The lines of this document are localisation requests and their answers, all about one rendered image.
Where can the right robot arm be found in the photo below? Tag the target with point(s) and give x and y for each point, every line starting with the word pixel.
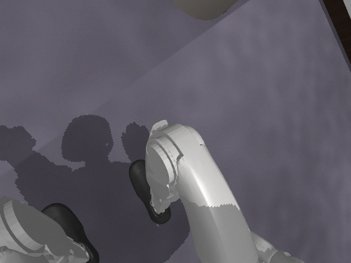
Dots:
pixel 282 256

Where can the right robot hand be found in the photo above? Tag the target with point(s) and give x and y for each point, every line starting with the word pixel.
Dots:
pixel 265 249

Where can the right robot foot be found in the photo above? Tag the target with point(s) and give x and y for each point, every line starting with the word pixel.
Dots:
pixel 138 179

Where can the left robot foot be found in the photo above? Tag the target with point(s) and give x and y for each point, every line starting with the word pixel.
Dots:
pixel 72 227

